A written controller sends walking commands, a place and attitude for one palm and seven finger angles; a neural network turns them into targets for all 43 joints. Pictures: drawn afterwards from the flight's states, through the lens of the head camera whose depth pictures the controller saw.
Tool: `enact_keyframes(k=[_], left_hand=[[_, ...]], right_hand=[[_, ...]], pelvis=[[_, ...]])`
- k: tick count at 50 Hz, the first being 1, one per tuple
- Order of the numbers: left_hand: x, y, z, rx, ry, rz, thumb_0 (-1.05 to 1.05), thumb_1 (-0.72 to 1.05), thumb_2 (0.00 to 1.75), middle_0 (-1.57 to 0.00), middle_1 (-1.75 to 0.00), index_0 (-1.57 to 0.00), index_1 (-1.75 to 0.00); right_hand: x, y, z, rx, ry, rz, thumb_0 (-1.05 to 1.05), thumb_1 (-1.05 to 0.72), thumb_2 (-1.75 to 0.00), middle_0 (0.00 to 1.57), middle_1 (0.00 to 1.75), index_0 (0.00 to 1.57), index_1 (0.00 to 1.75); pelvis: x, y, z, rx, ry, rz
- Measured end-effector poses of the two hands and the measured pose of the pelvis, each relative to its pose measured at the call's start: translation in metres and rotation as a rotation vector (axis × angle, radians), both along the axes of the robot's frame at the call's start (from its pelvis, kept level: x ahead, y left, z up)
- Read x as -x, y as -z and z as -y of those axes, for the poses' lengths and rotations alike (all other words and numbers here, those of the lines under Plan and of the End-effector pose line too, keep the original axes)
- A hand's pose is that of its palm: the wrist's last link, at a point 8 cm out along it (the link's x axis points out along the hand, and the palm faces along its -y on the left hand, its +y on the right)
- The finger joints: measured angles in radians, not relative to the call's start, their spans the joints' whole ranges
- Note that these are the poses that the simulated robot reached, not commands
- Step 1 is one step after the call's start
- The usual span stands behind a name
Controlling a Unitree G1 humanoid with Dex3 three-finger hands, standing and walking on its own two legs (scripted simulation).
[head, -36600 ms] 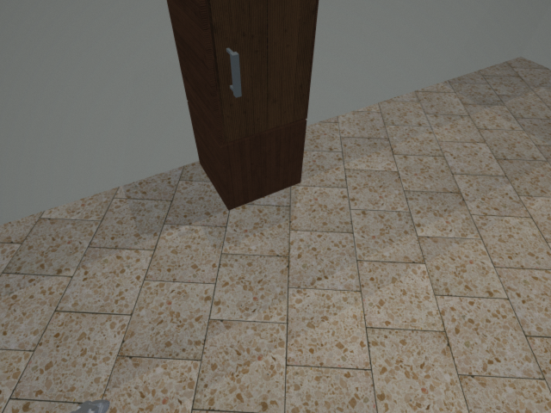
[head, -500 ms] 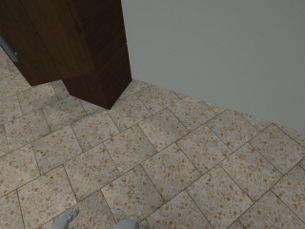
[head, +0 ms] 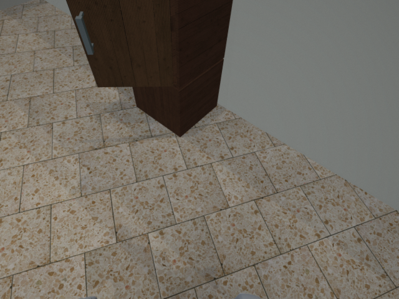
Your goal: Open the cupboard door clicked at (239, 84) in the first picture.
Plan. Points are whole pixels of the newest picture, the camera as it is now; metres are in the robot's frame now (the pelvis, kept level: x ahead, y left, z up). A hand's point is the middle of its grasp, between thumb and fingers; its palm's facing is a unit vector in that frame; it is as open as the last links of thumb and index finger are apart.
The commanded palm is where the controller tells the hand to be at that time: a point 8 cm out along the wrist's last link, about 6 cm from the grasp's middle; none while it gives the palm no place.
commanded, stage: turn to face it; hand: left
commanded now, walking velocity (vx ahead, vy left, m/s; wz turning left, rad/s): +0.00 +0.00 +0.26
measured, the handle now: (86, 33) +1.00 +0.51 -0.06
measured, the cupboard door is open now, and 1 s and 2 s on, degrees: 44 44 44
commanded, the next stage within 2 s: take the last steps up to it in 0.04 s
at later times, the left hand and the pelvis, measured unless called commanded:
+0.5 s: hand out of the picture -0.02 +0.21 -0.19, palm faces +0.24 -0.96 -0.16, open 7.4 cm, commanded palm none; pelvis +0.04 +0.04 -0.01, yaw +9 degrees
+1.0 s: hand (105, 209) +0.33 +0.27 -0.16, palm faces +0.09 -0.98 -0.18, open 7.4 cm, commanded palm none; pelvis +0.20 +0.08 -0.02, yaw +9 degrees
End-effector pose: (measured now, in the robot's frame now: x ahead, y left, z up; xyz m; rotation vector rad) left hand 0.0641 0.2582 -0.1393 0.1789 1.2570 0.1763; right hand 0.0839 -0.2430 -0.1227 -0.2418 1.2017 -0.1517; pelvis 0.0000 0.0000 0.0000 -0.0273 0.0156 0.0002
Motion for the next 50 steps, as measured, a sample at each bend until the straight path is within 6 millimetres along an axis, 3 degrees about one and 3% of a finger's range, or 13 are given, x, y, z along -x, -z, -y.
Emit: enact_keyframes(k=[7,14,20,24,27,31,38,45,50], left_hand=[[-0.001,-0.004,0.022,-0.038,-0.017,0.055,0.01,0.9,0.9,-0.2,-0.3,-0.2,-0.3],[0.026,-0.007,0.04,0.015,-0.079,0.024,0.01,0.9,0.9,-0.2,-0.3,-0.2,-0.3],[0.068,0.004,0.03,0.07,-0.18,-0.06,0.01,0.9,0.9,-0.21,-0.3,-0.2,-0.3],[0.096,0.021,0.006,0.096,-0.242,-0.157,0.01,0.9,0.9,-0.21,-0.3,-0.2,-0.3],[0.098,0.027,-0.017,0.09,-0.246,-0.223,0.01,0.9,0.9,-0.21,-0.3,-0.2,-0.3],[0.058,0.016,-0.045,0.068,-0.226,-0.173,0.01,0.9,0.9,-0.2,-0.3,-0.2,-0.3],[-0.052,-0.004,-0.072,0.042,-0.168,0.02,0.01,0.91,0.9,-0.2,-0.3,-0.19,-0.3],[-0.171,-0.009,-0.071,0.04,-0.064,0.137,0.01,0.91,0.9,-0.2,-0.3,-0.19,-0.3],[-0.251,-0.005,-0.06,0.04,-0.014,0.23,0.01,0.9,0.9,-0.2,-0.3,-0.2,-0.3]], right_hand=[[0.008,0.026,0.014,-0.064,0.01,-0.051,0.0,-0.9,-0.9,0.2,0.3,0.2,0.3],[-0.002,0.017,0.017,-0.054,-0.024,-0.095,0.01,-0.91,-0.9,0.2,0.3,0.2,0.3],[-0.043,0.004,-0.005,-0.027,-0.115,-0.077,0.01,-0.91,-0.9,0.2,0.3,0.2,0.3],[-0.084,0.002,-0.035,0.0,-0.182,0.006,0.01,-0.91,-0.9,0.2,0.3,0.2,0.3],[-0.099,0.002,-0.056,0.015,-0.194,0.063,0.0,-0.91,-0.9,0.2,0.3,0.2,0.3],[-0.089,-0.001,-0.078,0.005,-0.176,0.024,0.0,-0.91,-0.9,0.2,0.3,0.2,0.3],[-0.049,0.007,-0.104,-0.051,-0.107,-0.164,0.0,-0.91,-0.9,0.2,0.3,0.2,0.3],[-0.021,0.017,-0.115,-0.085,-0.001,-0.333,0.0,-0.91,-0.9,0.2,0.3,0.2,0.3],[-0.025,0.028,-0.112,-0.095,0.054,-0.443,0.0,-0.9,-0.9,0.2,0.3,0.2,0.3]], pelvis=[[-0.004,0.01,0.021,-0.032,-0.04,0.001],[-0.012,0.0,0.019,-0.04,-0.095,0.017],[-0.026,-0.001,-0.002,-0.043,-0.143,0.009],[-0.041,0.01,-0.029,-0.031,-0.163,0.003],[-0.049,0.014,-0.045,-0.03,-0.158,0.009],[-0.066,0.004,-0.061,-0.023,-0.162,0.01],[-0.105,-0.006,-0.081,-0.026,-0.172,0.013],[-0.157,0.001,-0.087,-0.044,-0.161,0.02],[-0.204,0.017,-0.083,-0.044,-0.162,0.028]])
